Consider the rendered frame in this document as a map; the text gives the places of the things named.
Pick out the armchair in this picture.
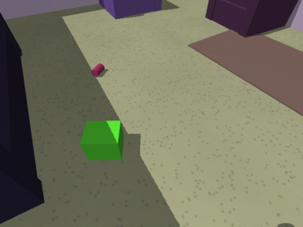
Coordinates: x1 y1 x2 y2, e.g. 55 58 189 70
205 0 298 37
99 0 162 19

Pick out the sofa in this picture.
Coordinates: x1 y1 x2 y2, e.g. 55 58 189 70
0 13 45 224

